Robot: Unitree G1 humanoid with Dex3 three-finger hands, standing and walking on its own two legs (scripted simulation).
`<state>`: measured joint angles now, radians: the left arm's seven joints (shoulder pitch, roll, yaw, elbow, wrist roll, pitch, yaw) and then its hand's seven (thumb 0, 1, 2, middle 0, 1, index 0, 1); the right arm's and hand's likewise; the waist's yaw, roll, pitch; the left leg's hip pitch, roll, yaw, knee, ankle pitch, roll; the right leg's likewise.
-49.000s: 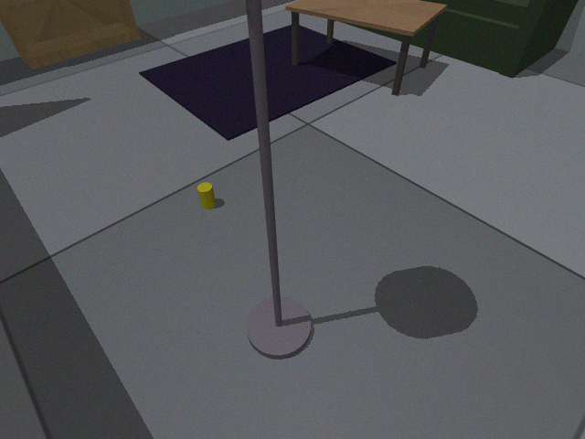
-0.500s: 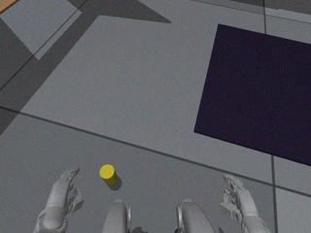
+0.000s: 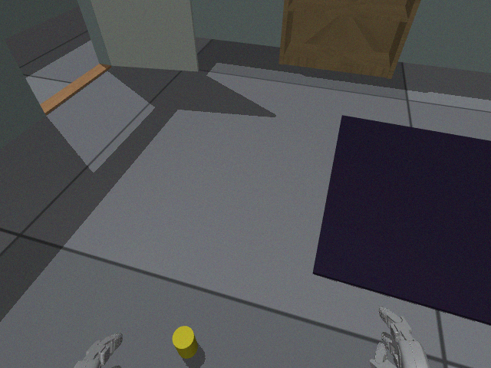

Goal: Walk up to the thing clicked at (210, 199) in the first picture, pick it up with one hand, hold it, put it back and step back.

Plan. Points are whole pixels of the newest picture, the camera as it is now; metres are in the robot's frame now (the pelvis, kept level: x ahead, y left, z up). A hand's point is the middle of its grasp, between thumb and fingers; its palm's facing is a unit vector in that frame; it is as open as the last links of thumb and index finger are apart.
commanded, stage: home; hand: left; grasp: from above
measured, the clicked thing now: (185, 342) +0.40 +0.20 -0.66
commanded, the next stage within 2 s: stand in 1.88 s
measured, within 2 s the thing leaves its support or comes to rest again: neither
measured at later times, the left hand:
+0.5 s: hand out of the picture +0.15 +0.18 -0.05, palm faces +0.05 -0.98 -0.20, open 7.4 cm
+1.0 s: hand out of the picture +0.16 +0.17 -0.05, palm faces +0.05 -0.98 -0.20, open 7.4 cm
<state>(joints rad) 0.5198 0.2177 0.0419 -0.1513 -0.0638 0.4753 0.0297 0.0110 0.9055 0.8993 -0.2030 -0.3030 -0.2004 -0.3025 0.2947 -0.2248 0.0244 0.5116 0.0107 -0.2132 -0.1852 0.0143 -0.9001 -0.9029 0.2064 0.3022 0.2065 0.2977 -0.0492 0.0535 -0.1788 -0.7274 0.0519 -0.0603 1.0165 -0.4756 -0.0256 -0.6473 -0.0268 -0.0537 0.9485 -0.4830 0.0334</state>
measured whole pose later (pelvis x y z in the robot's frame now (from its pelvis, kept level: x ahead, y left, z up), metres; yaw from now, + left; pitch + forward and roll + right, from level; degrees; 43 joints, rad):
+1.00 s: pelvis -0.01 -0.01 +0.00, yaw +0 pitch +10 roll -2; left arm 0.50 0.22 0.03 -0.13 -0.05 0.46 0.02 0.01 0.91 0.90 -0.20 -0.30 -0.20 -0.30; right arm 0.28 -0.22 0.03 0.55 0.00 -0.25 -0.19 0.02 -0.90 -0.90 0.21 0.30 0.21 0.30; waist -0.04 0.05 -0.15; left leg -0.71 0.06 -0.06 1.01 -0.47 -0.03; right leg -0.64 -0.02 -0.05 0.95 -0.48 0.02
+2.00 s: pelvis +0.00 +0.00 +0.00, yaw +0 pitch +9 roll -3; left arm 0.48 0.23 0.02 -0.10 -0.03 0.42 0.03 0.01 0.91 0.90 -0.20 -0.30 -0.20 -0.30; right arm 0.27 -0.21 0.02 0.56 -0.02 -0.23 -0.17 0.01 -0.90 -0.90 0.21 0.30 0.21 0.30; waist -0.03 0.04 -0.12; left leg -0.69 0.05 -0.06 1.02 -0.47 -0.03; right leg -0.62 -0.03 -0.05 0.95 -0.48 0.03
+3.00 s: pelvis +0.00 -0.01 +0.07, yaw +2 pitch -4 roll -1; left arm 0.14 0.31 0.04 1.15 0.03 0.00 0.02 0.01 0.91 0.90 -0.20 -0.30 -0.20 -0.30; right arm 0.14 -0.31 -0.02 1.12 -0.02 0.00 -0.01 0.01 -0.90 -0.90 0.21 0.30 0.21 0.30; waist 0.01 0.02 0.07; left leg -0.14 0.03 -0.05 0.40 -0.19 -0.03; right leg -0.08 -0.05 -0.07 0.37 -0.22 0.03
